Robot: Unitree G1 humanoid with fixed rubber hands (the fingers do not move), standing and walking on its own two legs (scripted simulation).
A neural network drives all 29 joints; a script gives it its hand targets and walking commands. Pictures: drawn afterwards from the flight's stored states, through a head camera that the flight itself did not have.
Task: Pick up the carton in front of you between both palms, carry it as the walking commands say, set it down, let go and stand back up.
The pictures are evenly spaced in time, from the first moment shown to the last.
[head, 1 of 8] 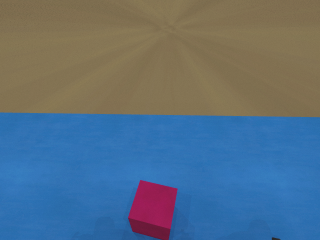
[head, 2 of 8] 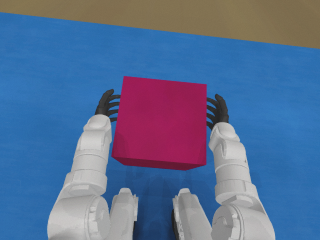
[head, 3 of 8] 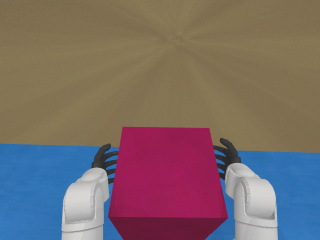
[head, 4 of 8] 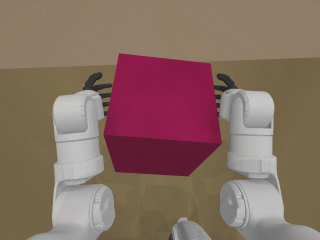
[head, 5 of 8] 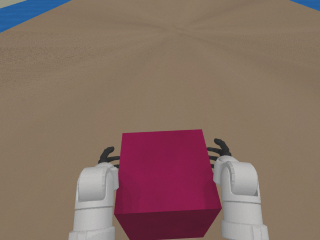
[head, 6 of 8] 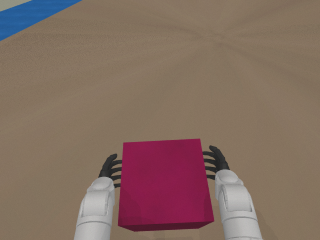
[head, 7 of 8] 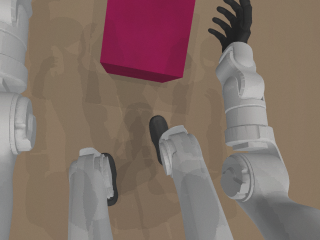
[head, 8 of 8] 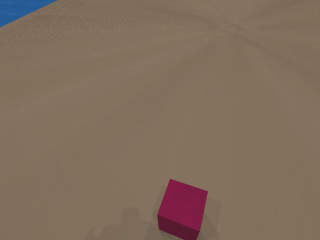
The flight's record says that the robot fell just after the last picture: no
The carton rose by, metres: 1.09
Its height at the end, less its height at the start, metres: +0.37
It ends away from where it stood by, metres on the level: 6.12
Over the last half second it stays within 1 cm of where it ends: yes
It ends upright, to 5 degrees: yes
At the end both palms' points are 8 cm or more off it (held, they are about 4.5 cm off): yes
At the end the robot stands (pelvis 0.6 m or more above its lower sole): yes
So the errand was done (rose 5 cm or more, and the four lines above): yes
